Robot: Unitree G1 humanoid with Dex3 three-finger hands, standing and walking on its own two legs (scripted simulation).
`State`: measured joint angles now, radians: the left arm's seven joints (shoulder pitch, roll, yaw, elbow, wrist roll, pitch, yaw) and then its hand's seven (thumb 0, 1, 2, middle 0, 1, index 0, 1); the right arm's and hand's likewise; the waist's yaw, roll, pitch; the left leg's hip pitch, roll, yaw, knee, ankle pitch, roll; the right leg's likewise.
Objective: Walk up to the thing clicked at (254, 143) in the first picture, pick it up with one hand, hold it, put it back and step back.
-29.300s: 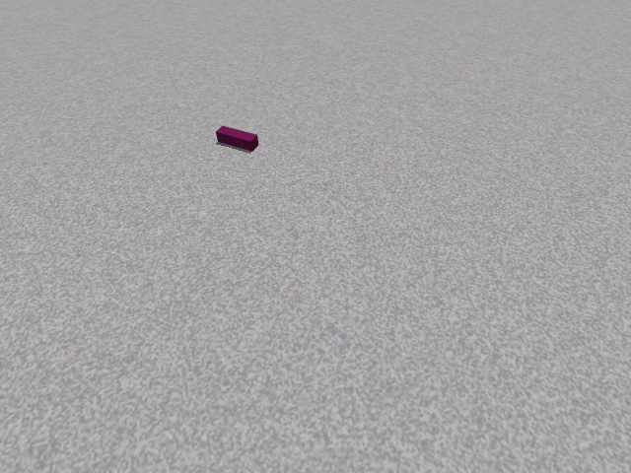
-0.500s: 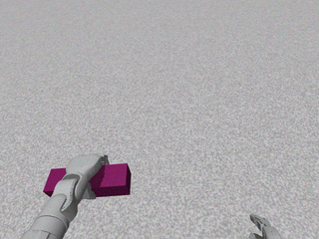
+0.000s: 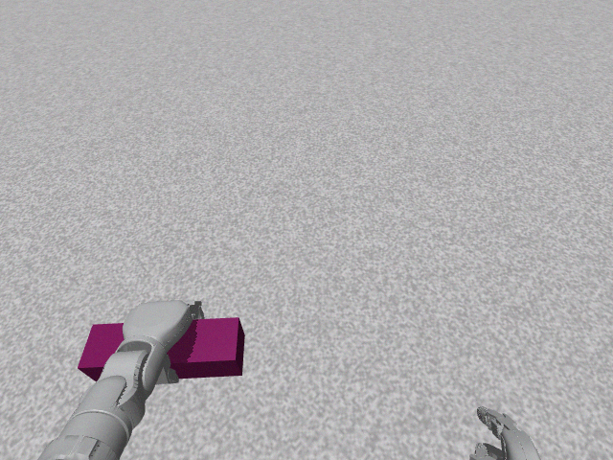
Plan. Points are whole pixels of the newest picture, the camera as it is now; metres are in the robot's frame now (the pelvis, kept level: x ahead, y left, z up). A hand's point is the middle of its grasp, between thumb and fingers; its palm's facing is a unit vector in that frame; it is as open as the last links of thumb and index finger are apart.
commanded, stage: crouch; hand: left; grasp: from above
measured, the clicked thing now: (168, 350) +0.31 +0.24 -0.09
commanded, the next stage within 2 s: lower in 1.66 s
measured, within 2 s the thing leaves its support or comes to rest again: neither
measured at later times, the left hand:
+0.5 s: hand (193, 368) +0.35 +0.26 -0.31, palm faces -0.42 +0.02 -0.91, open 10.0 cm
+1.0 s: hand (208, 382) +0.38 +0.28 -0.50, palm faces -0.45 -0.02 -0.89, open 10.0 cm
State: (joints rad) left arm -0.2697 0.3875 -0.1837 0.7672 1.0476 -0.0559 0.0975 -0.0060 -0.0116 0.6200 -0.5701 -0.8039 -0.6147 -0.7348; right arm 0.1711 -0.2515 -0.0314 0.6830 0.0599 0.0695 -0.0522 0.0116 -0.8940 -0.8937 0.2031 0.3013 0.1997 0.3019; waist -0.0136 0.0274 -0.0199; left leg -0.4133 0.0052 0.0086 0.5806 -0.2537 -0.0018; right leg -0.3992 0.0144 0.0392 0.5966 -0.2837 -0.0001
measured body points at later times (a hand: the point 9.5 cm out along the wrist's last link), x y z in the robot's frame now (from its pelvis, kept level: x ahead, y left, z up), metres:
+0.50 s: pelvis -0.05 +0.02 -0.19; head +0.11 +0.03 +0.23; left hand +0.37 +0.26 -0.26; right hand +0.01 -0.27 -0.32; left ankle +0.02 +0.12 -0.73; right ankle +0.01 -0.12 -0.73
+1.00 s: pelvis -0.07 +0.01 -0.34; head +0.16 +0.05 +0.05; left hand +0.39 +0.28 -0.45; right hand +0.00 -0.27 -0.46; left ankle +0.02 +0.12 -0.73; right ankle +0.01 -0.12 -0.73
